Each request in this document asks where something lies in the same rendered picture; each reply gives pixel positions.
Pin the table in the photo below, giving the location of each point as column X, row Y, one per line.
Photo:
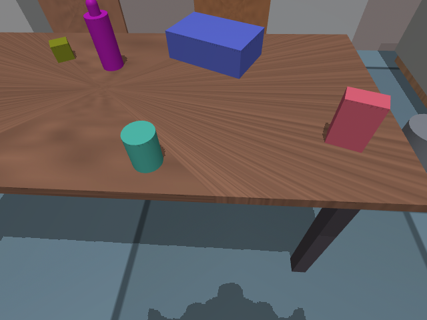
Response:
column 257, row 140

